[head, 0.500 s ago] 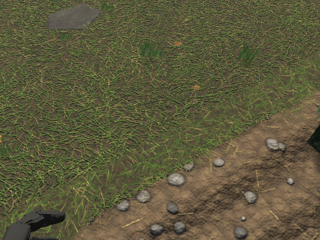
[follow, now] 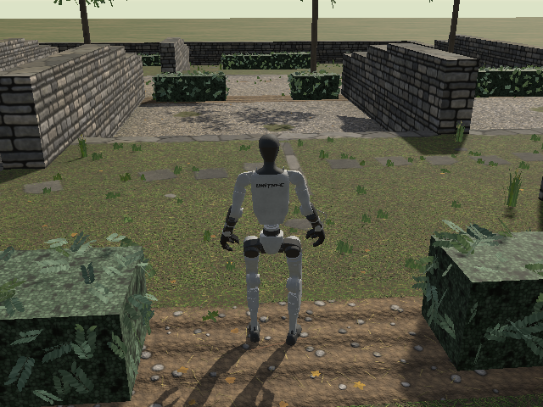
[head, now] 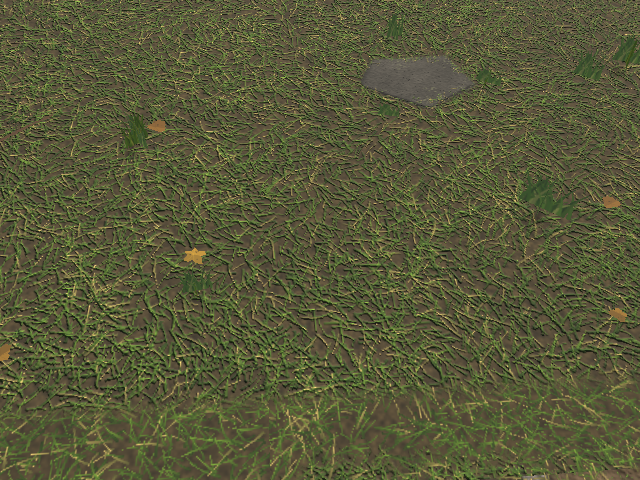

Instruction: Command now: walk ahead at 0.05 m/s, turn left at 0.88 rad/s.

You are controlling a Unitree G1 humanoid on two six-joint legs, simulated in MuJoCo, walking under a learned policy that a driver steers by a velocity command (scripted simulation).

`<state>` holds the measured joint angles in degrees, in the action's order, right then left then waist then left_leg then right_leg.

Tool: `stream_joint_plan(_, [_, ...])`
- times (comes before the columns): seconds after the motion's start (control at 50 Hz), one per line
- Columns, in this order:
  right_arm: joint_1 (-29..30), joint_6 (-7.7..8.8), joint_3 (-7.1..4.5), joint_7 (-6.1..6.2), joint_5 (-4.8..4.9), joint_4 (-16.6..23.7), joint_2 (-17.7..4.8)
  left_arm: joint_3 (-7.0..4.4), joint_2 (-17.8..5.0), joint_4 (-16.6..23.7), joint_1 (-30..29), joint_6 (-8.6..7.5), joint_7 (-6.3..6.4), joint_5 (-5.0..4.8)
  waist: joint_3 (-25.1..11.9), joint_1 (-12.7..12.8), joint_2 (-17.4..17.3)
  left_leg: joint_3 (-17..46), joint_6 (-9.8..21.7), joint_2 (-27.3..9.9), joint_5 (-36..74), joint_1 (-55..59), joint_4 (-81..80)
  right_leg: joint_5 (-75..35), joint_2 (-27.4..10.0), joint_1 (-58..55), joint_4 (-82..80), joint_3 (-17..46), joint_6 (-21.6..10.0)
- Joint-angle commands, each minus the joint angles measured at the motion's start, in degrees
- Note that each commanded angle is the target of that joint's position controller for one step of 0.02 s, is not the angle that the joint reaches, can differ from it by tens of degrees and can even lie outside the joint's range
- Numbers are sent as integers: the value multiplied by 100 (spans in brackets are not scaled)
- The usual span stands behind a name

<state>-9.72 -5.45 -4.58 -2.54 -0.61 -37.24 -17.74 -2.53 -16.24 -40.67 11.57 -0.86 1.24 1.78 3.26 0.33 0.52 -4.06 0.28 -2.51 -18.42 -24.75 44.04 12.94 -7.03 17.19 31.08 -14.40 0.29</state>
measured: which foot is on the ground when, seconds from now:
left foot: up 0.00-0.02, down 0.04-0.50, up 0.52-0.82, down 0.84-1.00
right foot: down 0.00-0.04, up 0.06-0.46, down 0.48-0.84, up 0.86-1.00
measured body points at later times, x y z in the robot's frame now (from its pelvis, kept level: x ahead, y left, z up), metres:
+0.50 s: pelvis +0.03 +0.01 +0.00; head +0.05 +0.00 +0.45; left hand +0.05 +0.30 -0.11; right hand +0.25 -0.19 -0.11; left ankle +0.03 +0.11 -0.73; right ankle +0.07 -0.08 -0.73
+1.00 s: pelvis +0.00 +0.04 +0.01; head +0.04 +0.06 +0.46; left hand +0.15 +0.32 -0.11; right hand +0.11 -0.25 -0.07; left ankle +0.00 +0.13 -0.73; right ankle -0.02 -0.08 -0.65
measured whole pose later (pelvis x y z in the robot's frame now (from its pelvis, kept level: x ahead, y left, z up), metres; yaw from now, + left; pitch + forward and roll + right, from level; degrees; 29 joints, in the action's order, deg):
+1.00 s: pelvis +0.00 +0.04 +0.01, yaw -8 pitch +1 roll -1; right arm -11.3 -1.4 -1.3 2.7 -1.8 -38.1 -16.4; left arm -6.5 -20.4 -40.8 12.4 4.3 -2.4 1.1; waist 3.1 0.7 3.0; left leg -1.7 3.0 1.7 -13.5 -10.7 23.2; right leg 22.4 4.9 29.9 62.0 4.8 2.2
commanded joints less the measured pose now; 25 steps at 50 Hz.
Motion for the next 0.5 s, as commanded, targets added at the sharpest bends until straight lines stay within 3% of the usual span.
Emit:
stream_joint_plan(0.02, [-541,104,-114,-19,-30,278,-389,-266,-776,334,67,55,-72,-27,-735,-232,328,-72,219,253,240,1453,-1186,83,-1111,157,75,459,-273])
stream_joint_plan(0.04, [-830,202,-209,77,-95,203,-820,-259,-629,297,385,153,-132,-4,-473,-288,-1071,1243,442,-443,830,1718,-2285,1332,-564,838,1520,41,121])
stream_joint_plan(0.06, [-792,248,-413,136,-104,457,-1783,-145,-346,815,141,269,-93,-26,-254,-240,-2332,3804,1320,-1905,2598,1713,-2684,2794,489,2385,2712,418,540])
stream_joint_plan(0.08, [-1178,228,-482,187,-70,410,-1687,-149,-544,874,-309,344,-27,56,-578,-634,-1365,3630,1739,-1859,2585,1720,-2689,2629,434,2360,3471,1378,481])
stream_joint_plan(0.12, [-406,165,-327,272,-74,457,-1239,-149,-508,727,-161,278,-5,-83,-277,-131,-997,2629,1388,-1062,1678,1283,-2594,1386,314,2180,3260,1710,363])
stream_joint_plan(0.16, [115,148,-232,285,-3,625,-927,-197,-654,564,16,220,-7,52,-532,26,-992,2250,1195,-600,2148,1231,-2444,843,460,1820,3252,1610,317])
stream_joint_plan(0.22, [-221,187,-263,219,19,528,-974,-147,-531,561,-65,254,-46,4,-780,-91,-522,2489,1226,-549,2428,1501,-2303,866,613,1731,2882,1704,313])
stream_joint_plan(0.3, [-381,181,-293,215,-33,487,-1027,-91,-498,564,-153,271,-25,-48,-821,-231,-662,2957,1294,-597,1782,1776,-2311,853,747,1714,2120,1808,245])
stream_joint_plan(0.4, [-269,234,-51,218,-130,339,-590,-28,-408,404,51,290,-9,-145,-946,-245,-804,2680,1135,-584,2520,1211,-2206,1022,739,289,1248,1477,4])
stream_joint_plan(0.44, [-133,250,108,262,-101,226,-344,45,-206,261,249,298,-47,-178,-906,-84,-684,2539,969,-552,1942,927,-2252,573,720,-560,169,1448,-120])
stream_joint_plan(0.46, [-124,264,140,303,-75,169,-365,69,-144,219,295,274,-54,-152,-768,1,-603,2388,796,-455,1447,660,-2181,70,799,-1039,-626,1501,-204])
stream_joint_plan(0.48, [-290,287,120,341,-104,112,-443,37,-381,319,64,219,-45,-65,-552,-129,-278,2232,566,-238,1082,545,-1911,-118,553,-1021,-1000,2091,-320])
stream_joint_plan(0.5, [-497,301,118,375,-133,156,-397,-35,-874,452,30,152,-49,9,-622,-283,725,1591,331,288,306,474,-960,-732,-505,-951,-1511,3482,-544])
